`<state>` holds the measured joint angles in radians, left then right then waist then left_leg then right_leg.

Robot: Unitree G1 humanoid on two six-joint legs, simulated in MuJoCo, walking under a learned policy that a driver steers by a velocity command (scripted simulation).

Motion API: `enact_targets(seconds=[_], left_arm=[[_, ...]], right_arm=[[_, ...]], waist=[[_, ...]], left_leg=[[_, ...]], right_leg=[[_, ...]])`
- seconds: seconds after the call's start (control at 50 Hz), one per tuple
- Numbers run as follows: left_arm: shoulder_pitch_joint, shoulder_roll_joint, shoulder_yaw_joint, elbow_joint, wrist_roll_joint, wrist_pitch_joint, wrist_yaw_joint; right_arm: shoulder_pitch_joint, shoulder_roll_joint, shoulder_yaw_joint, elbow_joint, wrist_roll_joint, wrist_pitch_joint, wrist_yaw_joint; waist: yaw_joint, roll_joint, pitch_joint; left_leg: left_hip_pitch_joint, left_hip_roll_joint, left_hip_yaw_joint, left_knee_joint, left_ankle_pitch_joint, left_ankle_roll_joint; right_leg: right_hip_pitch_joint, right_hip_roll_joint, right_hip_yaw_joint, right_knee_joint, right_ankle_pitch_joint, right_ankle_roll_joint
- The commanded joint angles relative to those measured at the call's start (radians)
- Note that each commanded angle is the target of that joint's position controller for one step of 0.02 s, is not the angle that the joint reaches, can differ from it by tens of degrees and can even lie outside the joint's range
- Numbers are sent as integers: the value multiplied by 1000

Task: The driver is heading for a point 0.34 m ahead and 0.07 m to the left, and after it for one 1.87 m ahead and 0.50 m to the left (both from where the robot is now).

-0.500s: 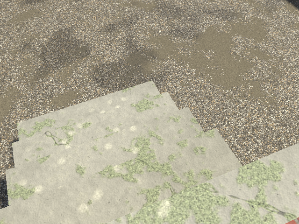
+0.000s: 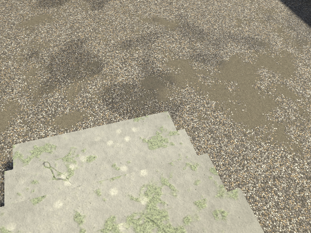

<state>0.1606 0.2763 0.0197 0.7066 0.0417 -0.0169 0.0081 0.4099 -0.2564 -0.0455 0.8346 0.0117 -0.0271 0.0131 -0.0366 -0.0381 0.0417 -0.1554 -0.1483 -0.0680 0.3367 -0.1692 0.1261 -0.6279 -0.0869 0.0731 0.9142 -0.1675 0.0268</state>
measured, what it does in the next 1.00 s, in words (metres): goes down, turning left: right foot, then left foot 0.18 m lower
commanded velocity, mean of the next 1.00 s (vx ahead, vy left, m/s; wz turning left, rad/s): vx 0.50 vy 0.00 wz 0.54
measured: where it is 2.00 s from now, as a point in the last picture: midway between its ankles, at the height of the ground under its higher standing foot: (104, 191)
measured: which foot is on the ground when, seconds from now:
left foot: down 0.00-0.24, up 0.26-0.72, down 0.74-1.00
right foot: up 0.00-0.22, down 0.24-0.76, up 0.78-1.00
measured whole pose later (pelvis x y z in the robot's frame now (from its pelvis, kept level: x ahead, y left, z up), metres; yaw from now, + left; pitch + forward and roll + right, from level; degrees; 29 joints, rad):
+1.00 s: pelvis +0.45 +0.10 -0.21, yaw +33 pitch -1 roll +1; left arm 0.21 0.22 0.02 0.81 0.04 -0.01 0.02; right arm 0.38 -0.21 -0.05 0.97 -0.01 -0.02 0.00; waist 0.00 -0.04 0.05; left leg -0.24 -0.19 -0.05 0.66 -0.39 0.13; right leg -0.69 -0.12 0.04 1.12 -0.12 0.03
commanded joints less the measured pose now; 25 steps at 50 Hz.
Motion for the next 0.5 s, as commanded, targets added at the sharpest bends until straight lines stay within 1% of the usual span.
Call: enact_targets(seconds=[0.02,0.04,0.06,0.08,0.1,0.12,0.14,0.16,0.18,0.2,0.22,0.24,0.26,0.28,0.3,0.32,0.34,0.36,0.38,0.4,0.42,0.44,0.46,0.48,0.5], left_arm=[[-69,66,14,-80,1,0,-8],[-63,42,4,-74,8,1,-13],[-72,45,4,-77,3,1,-13],[-95,47,3,-87,-6,0,-13],[-62,74,13,-69,-3,-10,-13],[-68,100,19,-75,-2,-17,-12],[-73,108,21,-75,6,-25,-17],[-95,112,20,-81,8,-31,-18],[-78,112,20,-75,5,-36,-19],[-15,114,25,-48,5,-39,-19],[122,119,35,-14,5,-39,-16],[309,136,51,35,13,-43,-12],[369,178,64,41,27,-52,-8],[311,180,60,24,-2,-50,-9],[279,196,65,5,-31,-46,-14],[223,145,59,-6,-39,-54,-15],[170,110,47,-11,-31,-61,-17],[147,112,42,-6,-30,-70,-20],[159,137,51,29,-25,-75,-18],[182,149,54,51,-20,-75,-12],[207,158,55,64,-19,-77,-7],[229,156,55,79,-16,-82,-4],[257,149,51,86,-19,-83,-4],[265,139,51,96,-27,-97,-2],[294,134,50,108,-24,-106,-1]], right_arm=[[4,-166,-37,-74,10,-15,-8],[13,-171,-41,-72,5,-9,-9],[25,-171,-40,-78,2,-3,-11],[45,-169,-40,-77,2,3,-15],[49,-175,-42,-85,-16,7,-22],[48,-177,-43,-95,-18,11,-30],[51,-190,-49,-109,-22,17,-35],[49,-196,-52,-120,-27,21,-39],[38,-202,-56,-130,-29,29,-44],[-15,-200,-53,-152,-39,29,-41],[-101,-188,-48,-178,-32,23,-29],[-162,-182,-49,-190,-16,15,-24],[-116,-130,-47,-198,18,5,-24],[-14,-41,-28,-178,-8,5,-36],[74,-89,-33,-174,-29,10,-46],[-7,-154,-50,-158,-52,24,-44],[-74,-184,-65,-161,-47,38,-36],[-89,-182,-68,-164,-35,51,-25],[-99,-160,-62,-173,-35,68,-13],[-128,-146,-57,-183,-38,80,-4],[-158,-128,-49,-190,-38,79,5],[-155,-123,-53,-173,-43,82,8],[-165,-126,-55,-171,-45,82,8],[-245,-143,-67,-186,-42,74,7],[-292,-131,-63,-193,-46,70,11]], waist=[[11,84,-16],[8,106,-51],[1,113,-63],[-10,120,-67],[-9,141,-99],[-4,111,-98],[-8,98,-91],[-13,86,-68],[-5,87,-59],[29,100,-75],[121,103,-105],[221,86,-145],[225,-89,-152],[113,-168,-116],[43,-172,-124],[49,-38,-31],[35,22,48],[11,14,82],[10,-35,92],[15,-55,74],[24,-56,44],[34,-80,20],[40,-63,8],[46,-40,38],[69,-64,46]], left_leg=[[-64,201,-201,-104,396,89],[-73,194,-187,-68,506,72],[-55,192,-191,-42,543,62],[-39,192,-204,-31,523,63],[46,242,-256,21,577,85],[108,259,-289,56,566,108],[162,281,-332,81,551,136],[190,296,-363,102,543,149],[187,295,-383,123,544,151],[109,266,-343,182,655,134],[-28,224,-303,295,770,92],[-176,183,-287,499,763,59],[-292,87,-241,786,335,9],[-459,1,-160,988,-377,-10],[-602,29,-121,1063,-407,-27],[-646,73,-109,1078,-346,-42],[-625,103,-122,1037,-291,-55],[-577,123,-117,966,-253,-68],[-529,139,-90,916,-211,-80],[-502,134,-62,890,-142,-81],[-482,122,-10,840,0,-75],[-495,118,-17,866,93,-54],[-522,113,-18,861,121,-44],[-617,130,-75,726,223,-42],[-639,122,-59,673,283,-40]], right_leg=[[64,46,-63,-138,182,9],[119,72,-91,-104,221,7],[124,79,-86,-104,207,7],[128,90,-85,-123,182,8],[91,66,-41,-20,241,-13],[26,57,-16,-15,184,-22],[-23,50,-1,-14,122,-29],[-49,49,9,-36,60,-33],[-11,56,27,-80,11,-39],[115,98,-31,-47,15,-50],[344,114,-33,-122,-36,-77],[581,121,-49,-192,-24,-93],[700,-32,152,-449,-68,-142],[766,-250,367,-407,281,-189],[753,-341,581,-466,352,-306],[621,-344,599,-520,262,-348],[499,-306,477,-525,265,-333],[405,-261,363,-541,276,-300],[357,-230,267,-560,276,-272],[349,-194,196,-566,297,-236],[361,-146,106,-545,260,-212],[397,-156,89,-505,280,-202],[422,-154,65,-489,304,-192],[487,-111,25,-472,79,-136],[510,-120,32,-471,8,-131]])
